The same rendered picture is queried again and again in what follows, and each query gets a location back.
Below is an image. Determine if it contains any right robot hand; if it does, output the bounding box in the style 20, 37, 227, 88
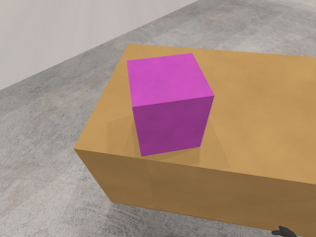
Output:
272, 226, 297, 237

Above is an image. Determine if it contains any pedestal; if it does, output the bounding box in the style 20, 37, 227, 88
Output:
73, 43, 316, 237

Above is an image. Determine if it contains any carton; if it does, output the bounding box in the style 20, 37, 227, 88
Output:
126, 53, 214, 157

